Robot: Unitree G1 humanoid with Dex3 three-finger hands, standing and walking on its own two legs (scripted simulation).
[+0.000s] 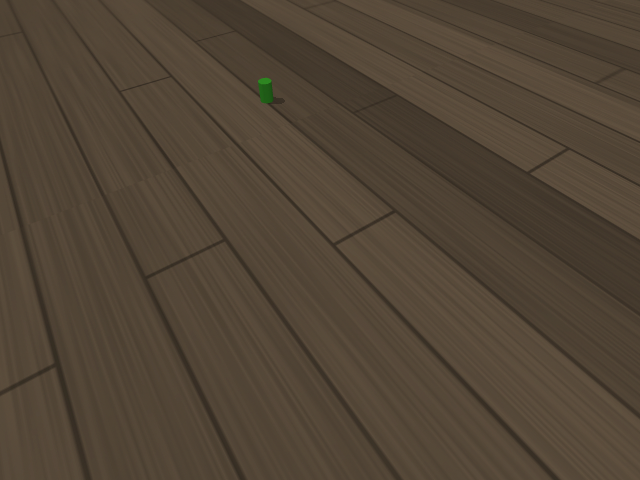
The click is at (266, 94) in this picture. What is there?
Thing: squat round
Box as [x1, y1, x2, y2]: [258, 78, 273, 102]
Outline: 261,78 258,80 260,99 262,102 270,102 273,99 271,81 268,78
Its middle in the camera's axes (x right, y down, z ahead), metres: -0.34 -0.87 +2.39
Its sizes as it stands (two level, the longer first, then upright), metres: 0.080 0.080 0.123
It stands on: the floor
